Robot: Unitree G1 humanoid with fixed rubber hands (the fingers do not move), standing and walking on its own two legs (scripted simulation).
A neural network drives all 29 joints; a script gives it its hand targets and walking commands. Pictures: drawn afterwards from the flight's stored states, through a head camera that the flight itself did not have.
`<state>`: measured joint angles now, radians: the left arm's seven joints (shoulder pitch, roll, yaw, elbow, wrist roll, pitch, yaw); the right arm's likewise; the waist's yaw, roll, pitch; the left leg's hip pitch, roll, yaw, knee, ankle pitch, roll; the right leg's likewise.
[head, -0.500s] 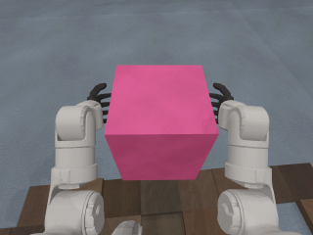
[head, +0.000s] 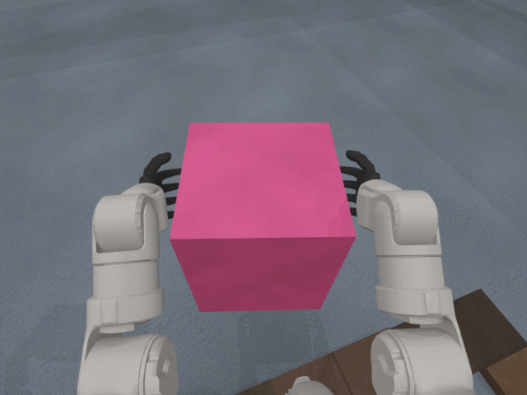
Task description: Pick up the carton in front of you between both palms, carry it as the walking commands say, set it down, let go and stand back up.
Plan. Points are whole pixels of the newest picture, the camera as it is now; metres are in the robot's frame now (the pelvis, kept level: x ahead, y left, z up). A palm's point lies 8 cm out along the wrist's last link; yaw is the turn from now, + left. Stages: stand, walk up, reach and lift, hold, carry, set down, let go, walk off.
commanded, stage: carry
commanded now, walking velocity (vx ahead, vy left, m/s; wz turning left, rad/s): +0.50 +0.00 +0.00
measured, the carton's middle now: (260, 223) +0.38 -0.04 +0.05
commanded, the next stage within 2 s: none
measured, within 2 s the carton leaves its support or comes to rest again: neither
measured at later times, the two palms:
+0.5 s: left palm (115, 76) +0.67 +0.20 +0.16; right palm (270, 51) +0.71 -0.10 +0.17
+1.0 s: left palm (145, 56) +0.97 +0.20 +0.05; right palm (254, 49) +0.97 -0.10 +0.05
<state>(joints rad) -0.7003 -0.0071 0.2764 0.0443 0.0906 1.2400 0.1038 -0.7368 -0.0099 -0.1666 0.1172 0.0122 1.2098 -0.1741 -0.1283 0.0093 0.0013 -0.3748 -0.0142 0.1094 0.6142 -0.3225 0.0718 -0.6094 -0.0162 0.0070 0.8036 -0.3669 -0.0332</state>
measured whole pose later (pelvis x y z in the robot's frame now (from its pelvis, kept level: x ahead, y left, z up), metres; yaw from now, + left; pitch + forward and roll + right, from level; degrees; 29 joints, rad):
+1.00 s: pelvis +0.61 +0.05 -0.05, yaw +3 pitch +5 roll -1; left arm -0.62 -0.04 0.23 0.04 0.08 1.17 0.14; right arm -0.61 0.04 -0.22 0.05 -0.05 1.13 -0.12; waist -0.06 0.00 0.01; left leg -0.11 -0.07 0.08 0.53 -0.48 0.10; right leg -0.61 0.02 -0.14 0.53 0.00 -0.07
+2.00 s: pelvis +1.22 +0.11 -0.05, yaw +3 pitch +3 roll -1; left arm -0.17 -0.13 0.10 -0.32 0.12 1.23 0.09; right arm -0.17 0.13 -0.11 -0.32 -0.12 1.23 -0.09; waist -0.01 0.04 -0.18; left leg 0.01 0.09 0.16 0.51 -0.49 -0.03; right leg -0.47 -0.04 -0.22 0.51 -0.06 -0.06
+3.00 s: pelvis +1.84 +0.13 -0.05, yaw +4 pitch +3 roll +0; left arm -0.20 -0.14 0.10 -0.28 0.13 1.22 0.09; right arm -0.18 0.13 -0.13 -0.32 -0.12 1.24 -0.08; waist 0.02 0.04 -0.10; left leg -0.19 0.09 0.08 0.97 -0.47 -0.02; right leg -0.45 -0.05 -0.24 0.55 -0.16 -0.09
